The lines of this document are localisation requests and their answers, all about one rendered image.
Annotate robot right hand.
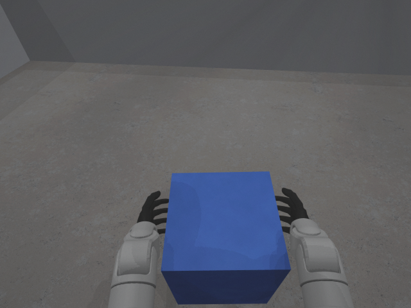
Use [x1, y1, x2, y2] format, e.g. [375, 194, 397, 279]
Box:
[275, 188, 309, 234]

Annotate robot right forearm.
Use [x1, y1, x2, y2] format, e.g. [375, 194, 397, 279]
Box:
[290, 218, 354, 308]

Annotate robot left forearm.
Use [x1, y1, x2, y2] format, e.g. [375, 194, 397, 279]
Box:
[108, 221, 160, 308]

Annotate carton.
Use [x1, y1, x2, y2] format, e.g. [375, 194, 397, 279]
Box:
[161, 171, 291, 304]

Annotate robot left hand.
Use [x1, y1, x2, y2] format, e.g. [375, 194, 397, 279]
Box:
[137, 191, 169, 234]

